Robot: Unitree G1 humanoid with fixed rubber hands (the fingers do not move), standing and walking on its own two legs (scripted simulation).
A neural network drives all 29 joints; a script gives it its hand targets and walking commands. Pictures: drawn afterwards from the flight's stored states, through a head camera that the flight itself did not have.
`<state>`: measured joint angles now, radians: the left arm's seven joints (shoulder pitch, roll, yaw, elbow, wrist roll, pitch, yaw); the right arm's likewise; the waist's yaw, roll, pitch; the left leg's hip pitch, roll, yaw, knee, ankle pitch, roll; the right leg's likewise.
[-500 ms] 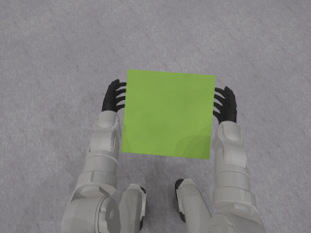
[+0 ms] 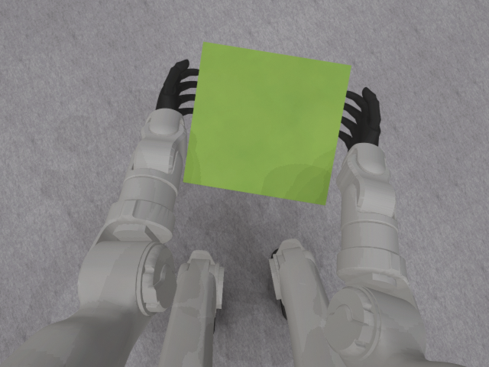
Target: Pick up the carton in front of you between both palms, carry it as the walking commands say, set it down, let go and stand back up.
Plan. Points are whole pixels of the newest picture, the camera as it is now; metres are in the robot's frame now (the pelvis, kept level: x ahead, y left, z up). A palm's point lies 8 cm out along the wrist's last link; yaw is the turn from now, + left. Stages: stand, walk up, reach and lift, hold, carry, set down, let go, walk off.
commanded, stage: set down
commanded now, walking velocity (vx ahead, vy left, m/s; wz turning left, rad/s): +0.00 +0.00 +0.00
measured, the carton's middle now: (262, 132) +0.49 -0.05 -0.19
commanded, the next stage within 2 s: none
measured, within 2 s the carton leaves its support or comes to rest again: rests again in 1.32 s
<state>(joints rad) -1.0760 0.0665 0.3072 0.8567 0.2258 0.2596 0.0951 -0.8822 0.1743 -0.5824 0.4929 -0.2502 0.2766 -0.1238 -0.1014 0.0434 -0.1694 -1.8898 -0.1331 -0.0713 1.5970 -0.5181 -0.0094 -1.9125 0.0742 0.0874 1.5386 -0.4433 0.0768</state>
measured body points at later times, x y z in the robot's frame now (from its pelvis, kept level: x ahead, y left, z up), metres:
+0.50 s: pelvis -0.02 +0.00 -0.10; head +0.33 +0.00 +0.17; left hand +0.57 +0.07 -0.26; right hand +0.46 -0.21 -0.25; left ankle +0.07 +0.11 -0.51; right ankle +0.10 -0.14 -0.51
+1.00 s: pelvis -0.02 +0.01 -0.15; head +0.36 +0.01 +0.10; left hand +0.59 +0.06 -0.32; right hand +0.48 -0.22 -0.31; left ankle +0.07 +0.11 -0.51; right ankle +0.10 -0.14 -0.51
